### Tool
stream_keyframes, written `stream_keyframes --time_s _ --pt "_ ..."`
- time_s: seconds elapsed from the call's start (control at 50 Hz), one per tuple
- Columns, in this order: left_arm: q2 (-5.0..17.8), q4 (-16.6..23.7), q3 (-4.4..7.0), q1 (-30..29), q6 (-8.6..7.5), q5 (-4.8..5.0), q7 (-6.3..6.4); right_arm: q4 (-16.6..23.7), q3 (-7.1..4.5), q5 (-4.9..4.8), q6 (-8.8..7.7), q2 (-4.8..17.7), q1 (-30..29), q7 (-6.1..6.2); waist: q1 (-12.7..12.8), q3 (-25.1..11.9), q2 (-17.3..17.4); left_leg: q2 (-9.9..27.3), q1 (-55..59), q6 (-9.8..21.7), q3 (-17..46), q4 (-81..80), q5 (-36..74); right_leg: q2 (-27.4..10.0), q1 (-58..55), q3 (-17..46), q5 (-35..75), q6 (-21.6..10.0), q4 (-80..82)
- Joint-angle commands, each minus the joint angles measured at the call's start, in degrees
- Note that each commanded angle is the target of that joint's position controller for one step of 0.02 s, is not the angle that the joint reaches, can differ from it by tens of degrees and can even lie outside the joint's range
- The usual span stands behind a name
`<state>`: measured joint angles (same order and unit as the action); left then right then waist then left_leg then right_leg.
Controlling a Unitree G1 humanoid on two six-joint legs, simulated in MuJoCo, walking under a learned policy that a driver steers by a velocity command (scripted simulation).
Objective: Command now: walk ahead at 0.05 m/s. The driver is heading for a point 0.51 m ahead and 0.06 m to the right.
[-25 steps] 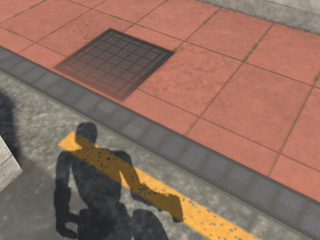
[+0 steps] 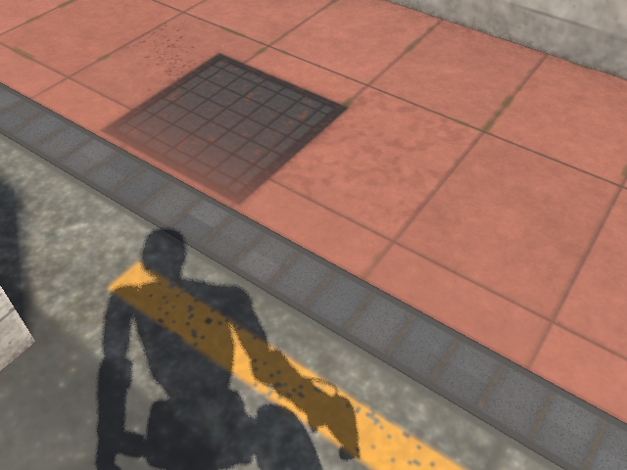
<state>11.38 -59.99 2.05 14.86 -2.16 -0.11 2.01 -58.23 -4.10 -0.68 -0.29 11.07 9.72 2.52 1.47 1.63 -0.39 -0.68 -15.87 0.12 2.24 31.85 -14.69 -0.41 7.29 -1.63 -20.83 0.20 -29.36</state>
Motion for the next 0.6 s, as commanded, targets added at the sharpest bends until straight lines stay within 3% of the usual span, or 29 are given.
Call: stream_keyframes --time_s 0.02,0.08,0.2,0.6 --pt "4.3 0.4 0.43 3.6 0.10 0.10 0.07 1.4 -0.63 -0.37 -0.36 5.1 0.0 -0.19 0.3 -3.0 1.4 2.8 9.7 5.2 3.1 -1.8 28.4 -0.6 6.0 0.0 16.7 -0.2 3.4" --pt "4.7 0.1 0.18 3.1 0.91 -0.07 0.11 0.6 -0.60 -0.21 0.05 5.7 -0.4 -0.21 0.2 -4.2 1.6 3.1 10.5 5.6 3.3 -2.0 29.8 -1.1 4.7 0.4 17.1 0.0 3.6" --pt "4.5 -1.0 -0.08 3.0 1.37 0.03 0.49 -0.8 -0.52 -0.27 0.83 5.8 -1.6 0.02 0.1 -2.7 0.9 2.6 9.9 4.7 2.7 -3.6 26.3 -1.3 4.1 0.3 15.3 0.4 5.3" --pt "3.2 -3.4 -0.60 5.9 0.84 -0.32 0.84 -2.6 0.02 0.17 1.81 5.2 -2.7 0.37 -0.6 1.3 0.7 1.8 6.7 3.6 2.3 -7.7 10.0 -1.7 7.3 0.0 5.0 0.1 8.6"
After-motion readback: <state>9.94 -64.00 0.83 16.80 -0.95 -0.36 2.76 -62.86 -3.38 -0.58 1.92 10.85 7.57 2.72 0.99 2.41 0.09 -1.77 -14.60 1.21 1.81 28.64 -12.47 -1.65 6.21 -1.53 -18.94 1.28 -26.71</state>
